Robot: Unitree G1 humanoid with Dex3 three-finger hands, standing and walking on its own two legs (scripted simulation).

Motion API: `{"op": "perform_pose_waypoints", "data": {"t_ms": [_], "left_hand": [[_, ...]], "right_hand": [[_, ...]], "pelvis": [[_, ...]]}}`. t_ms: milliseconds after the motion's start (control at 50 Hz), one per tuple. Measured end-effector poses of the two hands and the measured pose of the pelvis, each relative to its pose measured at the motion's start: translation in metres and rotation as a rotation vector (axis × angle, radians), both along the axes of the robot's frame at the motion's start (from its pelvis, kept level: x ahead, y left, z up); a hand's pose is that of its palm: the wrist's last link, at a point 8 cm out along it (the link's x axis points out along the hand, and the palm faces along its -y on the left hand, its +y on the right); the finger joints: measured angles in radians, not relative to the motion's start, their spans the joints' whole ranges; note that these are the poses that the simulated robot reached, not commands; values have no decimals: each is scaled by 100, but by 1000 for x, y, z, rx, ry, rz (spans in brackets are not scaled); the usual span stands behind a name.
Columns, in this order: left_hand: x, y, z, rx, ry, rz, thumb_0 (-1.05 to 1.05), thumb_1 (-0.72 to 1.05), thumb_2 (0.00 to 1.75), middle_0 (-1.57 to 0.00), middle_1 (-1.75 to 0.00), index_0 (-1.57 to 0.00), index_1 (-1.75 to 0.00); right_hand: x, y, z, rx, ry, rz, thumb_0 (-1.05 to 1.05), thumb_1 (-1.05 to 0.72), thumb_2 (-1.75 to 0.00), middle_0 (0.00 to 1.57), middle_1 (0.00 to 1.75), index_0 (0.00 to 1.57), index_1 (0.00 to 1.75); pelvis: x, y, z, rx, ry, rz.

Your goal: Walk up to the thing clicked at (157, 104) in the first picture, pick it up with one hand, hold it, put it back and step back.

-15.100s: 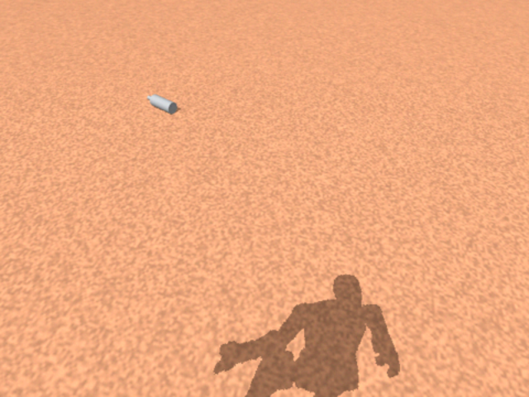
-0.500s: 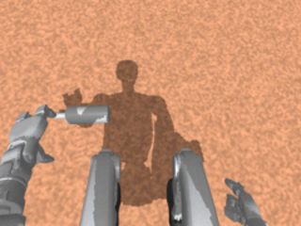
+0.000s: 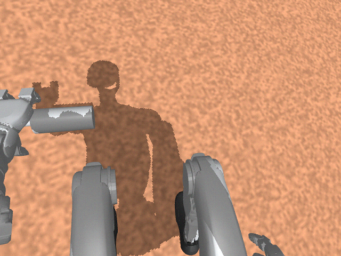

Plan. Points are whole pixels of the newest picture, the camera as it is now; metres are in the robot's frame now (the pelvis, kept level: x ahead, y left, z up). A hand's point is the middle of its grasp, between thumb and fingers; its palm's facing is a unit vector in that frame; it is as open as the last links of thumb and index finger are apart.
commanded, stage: rise first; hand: left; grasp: from above
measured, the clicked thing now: (55, 119) +0.50 +0.30 -0.33
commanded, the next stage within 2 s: approach in 0.90 s
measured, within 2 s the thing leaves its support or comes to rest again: neither
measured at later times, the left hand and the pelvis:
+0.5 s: hand (31, 121) +0.45 +0.32 -0.19, palm faces -0.44 -0.06 -0.89, open 14.1 cm; pelvis +0.01 +0.00 -0.03, yaw -1 degrees
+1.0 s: hand (36, 121) +0.46 +0.31 -0.21, palm faces -0.45 -0.06 -0.89, open 14.1 cm; pelvis +0.01 +0.00 -0.04, yaw -2 degrees
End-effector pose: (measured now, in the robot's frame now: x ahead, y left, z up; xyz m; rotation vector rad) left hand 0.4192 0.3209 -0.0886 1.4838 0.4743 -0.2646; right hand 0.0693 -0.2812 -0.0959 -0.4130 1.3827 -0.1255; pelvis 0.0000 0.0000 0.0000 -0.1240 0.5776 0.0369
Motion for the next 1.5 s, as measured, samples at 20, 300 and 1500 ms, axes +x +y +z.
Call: {"op": "perform_pose_waypoints", "data": {"t_ms": [20, 300, 1500], "left_hand": [[2, 0, -2, 4, -2, -7, 0, -53, 104, -7, -99, -7, -100], [22, -3, -30, 27, -14, -19, 0, -52, 102, -8, -100, -8, -100], [111, -67, -61, 39, -78, -27, 0, -53, 101, -7, -105, -9, -104]], "right_hand": [[0, 0, -2, 0, 2, 2, 0, -90, -90, 20, 30, 20, 30], [4, 8, -25, 22, 24, 45, 0, -90, -90, 20, 30, 20, 30], [-48, 13, -24, 2, 117, -14, 0, -90, -89, 20, 30, 20, 30]], "pelvis": [[0, 0, -2, -1, 0, 0], [3, 1, -24, -7, 7, -7], [11, 3, -46, -37, 32, -35]]}}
